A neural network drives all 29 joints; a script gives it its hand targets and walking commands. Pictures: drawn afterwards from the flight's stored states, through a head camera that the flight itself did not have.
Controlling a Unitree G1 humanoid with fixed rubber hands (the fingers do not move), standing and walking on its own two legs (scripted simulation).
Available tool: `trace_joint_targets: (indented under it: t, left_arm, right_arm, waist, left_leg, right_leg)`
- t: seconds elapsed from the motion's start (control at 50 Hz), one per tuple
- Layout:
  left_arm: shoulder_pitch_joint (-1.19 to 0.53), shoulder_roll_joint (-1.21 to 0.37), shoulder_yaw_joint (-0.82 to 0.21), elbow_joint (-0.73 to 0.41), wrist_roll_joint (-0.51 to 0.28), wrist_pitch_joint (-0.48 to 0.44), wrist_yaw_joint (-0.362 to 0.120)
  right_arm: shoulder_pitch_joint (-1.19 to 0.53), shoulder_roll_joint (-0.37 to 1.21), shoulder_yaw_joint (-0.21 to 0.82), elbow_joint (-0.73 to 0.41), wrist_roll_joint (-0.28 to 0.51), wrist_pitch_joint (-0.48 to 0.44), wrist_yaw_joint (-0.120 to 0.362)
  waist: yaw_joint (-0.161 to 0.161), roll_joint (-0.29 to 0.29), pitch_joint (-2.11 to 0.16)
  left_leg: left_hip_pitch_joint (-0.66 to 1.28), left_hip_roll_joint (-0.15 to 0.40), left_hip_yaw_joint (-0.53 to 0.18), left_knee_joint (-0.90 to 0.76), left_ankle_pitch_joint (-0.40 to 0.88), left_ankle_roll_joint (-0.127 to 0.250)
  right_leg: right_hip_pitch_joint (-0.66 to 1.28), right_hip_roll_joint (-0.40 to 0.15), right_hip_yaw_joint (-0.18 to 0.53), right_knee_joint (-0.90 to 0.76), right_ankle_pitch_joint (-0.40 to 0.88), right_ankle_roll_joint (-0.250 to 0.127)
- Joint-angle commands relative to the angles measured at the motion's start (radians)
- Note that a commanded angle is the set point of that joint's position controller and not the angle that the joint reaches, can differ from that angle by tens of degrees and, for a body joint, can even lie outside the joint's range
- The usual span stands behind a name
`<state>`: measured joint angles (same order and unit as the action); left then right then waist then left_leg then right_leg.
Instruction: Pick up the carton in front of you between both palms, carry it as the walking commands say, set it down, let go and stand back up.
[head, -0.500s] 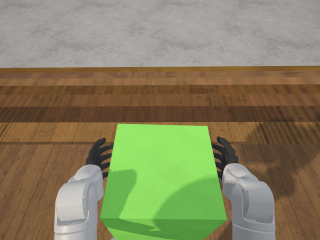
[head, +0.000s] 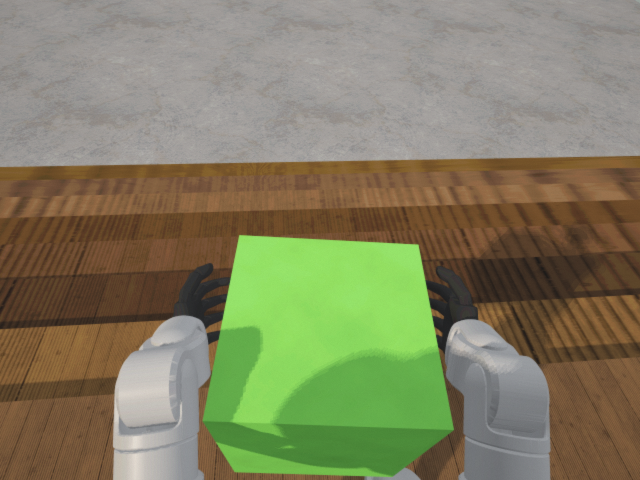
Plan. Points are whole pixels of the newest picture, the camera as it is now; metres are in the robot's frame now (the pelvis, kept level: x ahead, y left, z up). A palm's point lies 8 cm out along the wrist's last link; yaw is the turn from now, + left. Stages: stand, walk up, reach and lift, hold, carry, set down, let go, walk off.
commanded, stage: carry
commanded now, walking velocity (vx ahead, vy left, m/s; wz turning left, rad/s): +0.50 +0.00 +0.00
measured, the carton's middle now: (321, 364) +0.27 +0.00 +0.00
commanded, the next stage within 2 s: none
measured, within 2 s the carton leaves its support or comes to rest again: neither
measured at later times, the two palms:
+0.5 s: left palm (245, 128) +0.67 +0.12 +0.07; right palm (409, 126) +0.69 -0.18 +0.07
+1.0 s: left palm (271, 51) +1.01 +0.10 +0.06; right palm (397, 55) +0.99 -0.20 +0.07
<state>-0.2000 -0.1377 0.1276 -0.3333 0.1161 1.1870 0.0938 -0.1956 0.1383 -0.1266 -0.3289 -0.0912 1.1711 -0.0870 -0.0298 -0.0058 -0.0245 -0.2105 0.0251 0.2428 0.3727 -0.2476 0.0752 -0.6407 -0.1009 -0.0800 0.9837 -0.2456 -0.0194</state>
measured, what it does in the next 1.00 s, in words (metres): walks ahead: right foot, then left foot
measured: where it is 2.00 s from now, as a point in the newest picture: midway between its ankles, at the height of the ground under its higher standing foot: (300, 249)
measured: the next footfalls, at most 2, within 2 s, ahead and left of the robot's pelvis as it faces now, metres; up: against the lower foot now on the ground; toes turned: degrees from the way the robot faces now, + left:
right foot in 0.22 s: +0.34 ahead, -0.10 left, +0.00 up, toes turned -6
left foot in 0.68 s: +0.51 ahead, +0.05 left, +0.00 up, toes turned +2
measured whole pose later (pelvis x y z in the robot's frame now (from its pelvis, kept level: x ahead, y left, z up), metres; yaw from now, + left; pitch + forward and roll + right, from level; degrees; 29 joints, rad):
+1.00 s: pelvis +0.63 -0.02 -0.06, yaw +1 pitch +4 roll +1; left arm -0.64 -0.05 0.27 -0.07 0.11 1.22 0.13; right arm -0.69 0.02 -0.20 0.04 0.00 1.16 -0.14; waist -0.13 -0.03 0.03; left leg -0.25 -0.07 0.07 0.92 -0.48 0.07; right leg -0.59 0.01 -0.03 0.55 0.36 -0.06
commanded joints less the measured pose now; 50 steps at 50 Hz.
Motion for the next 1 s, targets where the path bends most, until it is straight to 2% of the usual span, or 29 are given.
trace_joint_targets:
  t: [0.0, 0.12, 0.16, 0.18, 0.2, 0.22, 0.24, 0.26, 0.3, 0.34, 0.44, 0.52, 0.54, 0.56, 0.6, 0.62, 0.64, 0.66, 0.68, 0.7, 0.74, 0.76, 0.8, 0.84, 0.86, 0.92, 0.94, 0.96, 0.98]
  left_arm:
    - [-0.636, -0.825, -0.774, -0.064, -0.416, -0.029, -0.218]
    - [-0.838, -0.708, -0.677, 0.101, -0.424, -0.001, -0.192]
    - [-0.901, -0.703, -0.629, 0.177, -0.428, 0.008, -0.191]
    - [-0.914, -0.704, -0.602, 0.224, -0.430, 0.010, -0.192]
    - [-0.938, -0.707, -0.575, 0.256, -0.433, 0.011, -0.195]
    - [-0.991, -0.687, -0.549, 0.294, -0.436, 0.013, -0.197]
    - [-1.025, -0.722, -0.538, 0.327, -0.455, 0.009, -0.198]
    - [-1.073, -0.764, -0.543, 0.322, -0.481, 0.002, -0.204]
    - [-1.208, -0.878, -0.558, 0.286, -0.530, -0.015, -0.218]
    - [-1.319, -0.954, -0.568, 0.254, -0.571, -0.024, -0.225]
    - [-1.335, -1.001, -0.563, 0.213, -0.572, -0.023, -0.220]
    - [-1.263, -0.980, -0.583, 0.173, -0.535, -0.015, -0.213]
    - [-1.241, -0.969, -0.590, 0.162, -0.525, -0.013, -0.211]
    - [-1.229, -0.957, -0.599, 0.161, -0.516, -0.010, -0.210]
    - [-1.173, -0.933, -0.606, 0.176, -0.493, -0.003, -0.206]
    - [-1.163, -0.921, -0.613, 0.185, -0.486, 0.001, -0.206]
    - [-1.162, -0.913, -0.623, 0.196, -0.481, 0.004, -0.205]
    - [-1.157, -0.907, -0.635, 0.211, -0.481, 0.004, -0.204]
    - [-1.157, -0.927, -0.641, 0.201, -0.475, 0.009, -0.207]
    - [-1.159, -0.905, -0.635, 0.210, -0.461, 0.012, -0.205]
    - [-1.169, -0.899, -0.611, 0.205, -0.436, 0.000, -0.192]
    - [-1.168, -0.897, -0.601, 0.205, -0.427, -0.006, -0.185]
    - [-1.162, -0.886, -0.578, 0.194, -0.411, -0.018, -0.173]
    - [-1.161, -0.880, -0.575, 0.185, -0.401, -0.026, -0.161]
    - [-1.170, -0.869, -0.575, 0.175, -0.396, -0.026, -0.156]
    - [-1.092, -0.835, -0.542, 0.225, -0.356, -0.014, -0.148]
    - [-1.057, -0.814, -0.526, 0.246, -0.336, -0.010, -0.148]
    - [-1.041, -0.795, -0.520, 0.272, -0.321, -0.004, -0.151]
    - [-1.031, -0.773, -0.509, 0.304, -0.312, 0.002, -0.157]
  right_arm:
    - [-0.603, 0.816, 0.774, -0.062, 0.437, -0.015, 0.248]
    - [-0.827, 0.711, 0.706, 0.104, 0.440, 0.007, 0.207]
    - [-0.917, 0.721, 0.677, 0.169, 0.443, 0.017, 0.197]
    - [-0.955, 0.727, 0.661, 0.203, 0.447, 0.023, 0.194]
    - [-0.998, 0.732, 0.642, 0.234, 0.448, 0.025, 0.189]
    - [-1.026, 0.766, 0.625, 0.275, 0.448, 0.030, 0.183]
    - [-1.070, 0.770, 0.596, 0.299, 0.445, 0.030, 0.177]
    - [-1.107, 0.815, 0.591, 0.320, 0.450, 0.028, 0.174]
    - [-1.174, 0.897, 0.576, 0.328, 0.460, 0.013, 0.169]
    - [-1.218, 0.955, 0.567, 0.324, 0.463, 0.002, 0.160]
    - [-1.202, 0.993, 0.557, 0.304, 0.430, -0.009, 0.130]
    - [-1.180, 0.981, 0.579, 0.233, 0.409, -0.008, 0.124]
    - [-1.173, 0.971, 0.587, 0.213, 0.405, -0.004, 0.125]
    - [-1.159, 0.963, 0.596, 0.202, 0.402, 0.000, 0.129]
    - [-1.125, 0.939, 0.603, 0.204, 0.396, 0.011, 0.144]
    - [-1.105, 0.926, 0.606, 0.216, 0.395, 0.016, 0.153]
    - [-1.080, 0.914, 0.605, 0.229, 0.395, 0.019, 0.163]
    - [-1.062, 0.894, 0.605, 0.238, 0.399, 0.022, 0.175]
    - [-1.067, 0.877, 0.608, 0.266, 0.403, 0.017, 0.186]
    - [-1.047, 0.903, 0.614, 0.297, 0.419, 0.016, 0.197]
    - [-1.118, 0.962, 0.662, 0.257, 0.477, 0.008, 0.219]
    - [-1.175, 0.987, 0.680, 0.226, 0.513, 0.000, 0.225]
    - [-1.267, 1.016, 0.707, 0.169, 0.564, -0.014, 0.230]
    - [-1.291, 1.013, 0.711, 0.142, 0.591, -0.021, 0.229]
    - [-1.290, 1.008, 0.709, 0.138, 0.601, -0.021, 0.227]
    - [-1.221, 0.988, 0.690, 0.201, 0.599, -0.009, 0.231]
    - [-1.189, 0.971, 0.671, 0.244, 0.582, -0.005, 0.235]
    - [-1.155, 0.959, 0.655, 0.292, 0.563, -0.004, 0.237]
    - [-1.140, 0.952, 0.641, 0.331, 0.547, -0.002, 0.238]
  waist:
    - [-0.022, 0.129, -0.295]
    - [-0.027, 0.160, -0.234]
    - [0.029, 0.153, -0.282]
    - [0.072, 0.086, -0.345]
    - [0.101, -0.029, -0.431]
    - [0.066, -0.223, -0.510]
    - [0.110, -0.318, -0.525]
    - [0.099, -0.275, -0.502]
    - [0.089, -0.073, -0.460]
    - [0.082, -0.076, -0.482]
    - [0.085, -0.096, -0.511]
    - [0.093, -0.132, -0.521]
    - [0.095, -0.131, -0.516]
    - [0.085, -0.157, -0.529]
    - [0.086, -0.128, -0.523]
    - [0.059, -0.118, -0.515]
    - [-0.015, -0.071, -0.512]
    - [-0.117, 0.025, -0.526]
    - [-0.085, 0.326, -0.573]
    - [-0.095, 0.401, -0.585]
    - [-0.109, 0.098, -0.482]
    - [-0.094, 0.040, -0.446]
    - [-0.069, 0.034, -0.433]
    - [-0.069, 0.096, -0.472]
    - [-0.099, 0.059, -0.444]
    - [-0.106, 0.021, -0.362]
    - [-0.096, 0.055, -0.346]
    - [-0.070, 0.093, -0.339]
    - [0.013, 0.125, -0.418]
  left_leg:
    - [0.301, 0.232, -0.190, -0.112, 0.326, 0.106]
    - [0.274, 0.211, -0.130, -0.011, 0.452, 0.069]
    - [0.256, 0.191, -0.083, 0.159, 0.648, 0.029]
    - [0.210, 0.138, -0.034, 0.348, 0.646, -0.010]
    - [0.059, 0.105, -0.061, 0.591, 0.391, -0.028]
    - [-0.223, -0.038, -0.122, 0.829, -0.120, -0.059]
    - [-0.419, -0.107, -0.221, 1.025, -0.293, -0.048]
    - [-0.473, -0.042, -0.281, 1.085, -0.262, -0.016]
    - [-0.488, 0.006, -0.289, 1.005, -0.176, -0.003]
    - [-0.449, 0.019, -0.278, 0.906, -0.134, -0.015]
    - [-0.486, 0.007, -0.220, 0.635, -0.087, -0.035]
    - [-0.410, -0.040, -0.155, 0.426, 0.054, -0.025]
    - [-0.387, -0.052, -0.142, 0.373, 0.071, -0.021]
    - [-0.385, -0.037, -0.146, 0.479, 0.178, -0.008]
    - [-0.438, -0.040, -0.171, 0.474, 0.092, 0.019]
    - [-0.383, -0.057, -0.162, 0.424, 0.061, 0.032]
    - [-0.180, -0.077, -0.131, 0.281, 0.098, 0.043]
    - [0.125, -0.035, -0.174, 0.191, 0.339, 0.053]
    - [0.433, 0.170, -0.532, 0.226, 0.836, 0.165]
    - [0.630, 0.248, -0.737, 0.219, 0.809, 0.282]
    - [0.604, 0.240, -0.682, 0.256, 0.697, 0.227]
    - [0.533, 0.229, -0.652, 0.257, 0.681, 0.199]
    - [0.373, 0.211, -0.602, 0.208, 0.590, 0.188]
    - [0.415, 0.188, -0.553, 0.278, 0.571, 0.176]
    - [0.390, 0.119, -0.482, 0.305, 0.502, 0.157]
    - [0.027, -0.037, -0.303, 0.359, 0.148, 0.112]
    - [-0.076, -0.031, -0.277, 0.383, 0.105, 0.098]
    - [-0.076, -0.023, -0.267, 0.448, 0.092, 0.082]
    - [-0.097, 0.008, -0.235, 0.590, 0.257, 0.062]
  right_leg:
    - [-0.086, 0.010, -0.038, -0.149, 0.083, 0.001]
    - [0.049, 0.069, -0.090, -0.357, 0.193, -0.061]
    - [0.229, 0.115, -0.124, -0.413, 0.178, -0.079]
    - [0.416, 0.165, -0.162, -0.478, 0.157, -0.073]
    - [0.625, 0.021, 0.018, -0.489, 0.062, -0.081]
    - [0.832, -0.257, 0.508, -0.564, 0.055, -0.178]
    - [0.925, -0.295, 0.676, -0.644, 0.051, -0.268]
    - [0.907, -0.268, 0.586, -0.607, 0.158, -0.253]
    - [0.811, -0.205, 0.394, -0.538, 0.396, -0.194]
    - [0.781, -0.173, 0.301, -0.538, 0.446, -0.164]
    - [0.812, -0.132, 0.182, -0.500, 0.646, -0.208]
    - [0.830, -0.081, 0.090, -0.461, 0.807, -0.190]
    - [0.834, -0.073, 0.073, -0.442, 0.819, -0.184]
    - [0.845, -0.100, 0.068, -0.369, 0.862, -0.184]
    - [0.880, -0.122, 0.105, -0.274, 0.910, -0.186]
    - [0.844, -0.116, 0.088, -0.201, 0.993, -0.168]
    - [0.699, -0.083, 0.022, -0.065, 1.031, -0.129]
    - [0.438, -0.041, -0.004, 0.132, 0.850, -0.091]
    - [0.078, 0.141, 0.018, 0.333, -0.021, -0.041]
    - [-0.195, 0.206, 0.084, 0.476, -0.325, -0.014]
    - [-0.355, 0.142, 0.141, 0.399, -0.307, -0.023]
    - [-0.342, 0.115, 0.139, 0.305, -0.257, -0.019]
    - [-0.183, 0.100, 0.131, 0.083, -0.205, -0.008]
    - [-0.194, 0.078, 0.144, 0.080, 0.028, -0.024]
    - [-0.199, 0.105, 0.086, -0.047, 0.158, -0.026]
    - [0.228, 0.194, -0.042, -0.483, 0.660, -0.038]
    - [0.361, 0.212, -0.075, -0.489, 0.736, -0.032]
    - [0.405, 0.186, -0.047, -0.525, 0.768, -0.034]
    - [0.577, 0.177, -0.053, -0.410, 0.844, -0.052]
